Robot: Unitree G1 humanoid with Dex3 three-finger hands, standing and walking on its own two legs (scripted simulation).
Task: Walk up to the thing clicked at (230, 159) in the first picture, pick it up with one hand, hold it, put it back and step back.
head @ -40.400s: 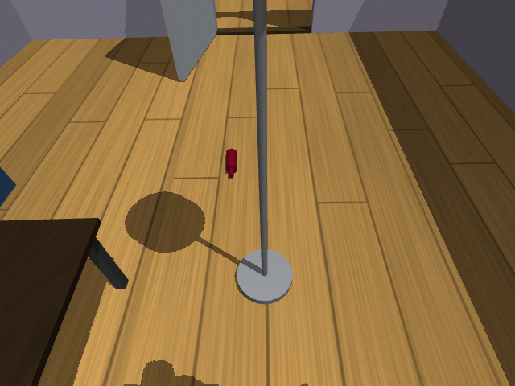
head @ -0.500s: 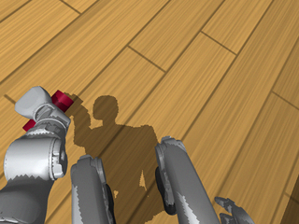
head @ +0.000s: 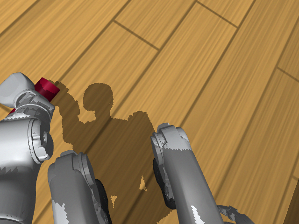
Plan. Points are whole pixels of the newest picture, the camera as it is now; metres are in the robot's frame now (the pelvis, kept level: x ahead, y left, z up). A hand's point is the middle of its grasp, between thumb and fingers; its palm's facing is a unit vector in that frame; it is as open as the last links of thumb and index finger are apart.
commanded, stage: crouch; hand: left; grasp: from above
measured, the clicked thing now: (28, 110) +0.48 +0.25 -0.17
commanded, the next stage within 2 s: lower in 0.38 s
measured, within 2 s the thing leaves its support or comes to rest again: rests again in 1.88 s
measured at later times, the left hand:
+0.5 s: hand (38, 100) +0.51 +0.23 -0.18, palm faces -0.29 -0.30 -0.91, open 9.1 cm
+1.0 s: hand (48, 101) +0.51 +0.22 -0.23, palm faces -0.30 -0.31 -0.90, open 9.1 cm
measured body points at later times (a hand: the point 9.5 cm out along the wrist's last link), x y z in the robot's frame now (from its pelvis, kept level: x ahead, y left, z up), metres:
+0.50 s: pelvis +0.01 +0.00 -0.03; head +0.26 +0.02 +0.34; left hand +0.52 +0.24 -0.13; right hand -0.03 -0.25 -0.14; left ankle +0.08 +0.14 -0.32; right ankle +0.10 -0.13 -0.32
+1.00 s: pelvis +0.01 +0.01 -0.04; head +0.28 +0.04 +0.31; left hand +0.53 +0.23 -0.18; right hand -0.04 -0.24 -0.12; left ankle +0.08 +0.14 -0.32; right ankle +0.10 -0.13 -0.32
